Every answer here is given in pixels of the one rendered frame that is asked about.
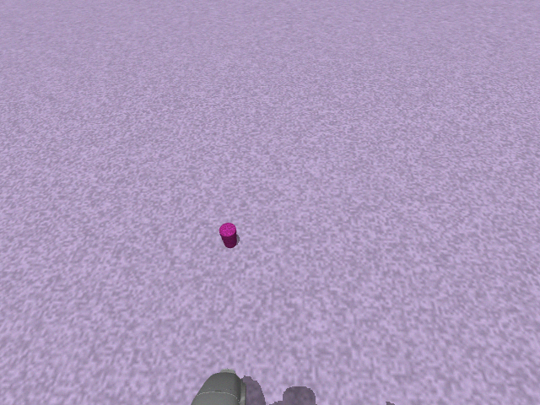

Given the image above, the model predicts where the cup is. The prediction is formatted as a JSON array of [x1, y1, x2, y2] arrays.
[[219, 223, 237, 248]]

